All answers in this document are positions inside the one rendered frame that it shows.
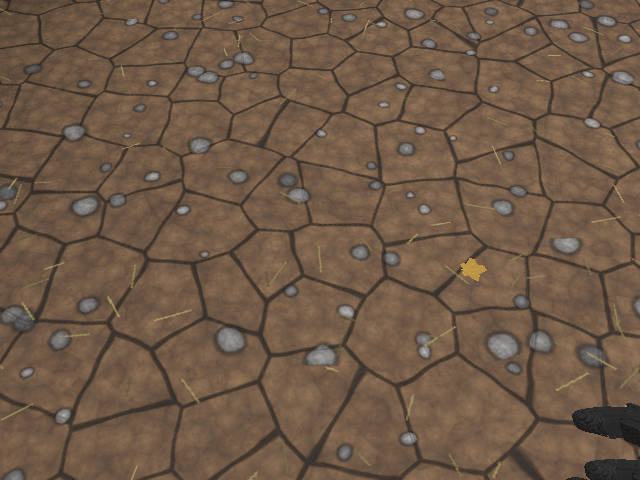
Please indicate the right robot hand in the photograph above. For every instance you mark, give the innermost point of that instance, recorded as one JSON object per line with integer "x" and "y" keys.
{"x": 616, "y": 422}

